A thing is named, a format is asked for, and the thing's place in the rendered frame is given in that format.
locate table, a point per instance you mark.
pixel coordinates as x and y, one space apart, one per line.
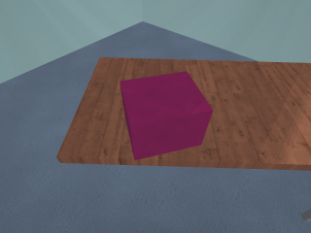
261 115

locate carton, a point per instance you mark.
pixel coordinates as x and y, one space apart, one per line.
164 113

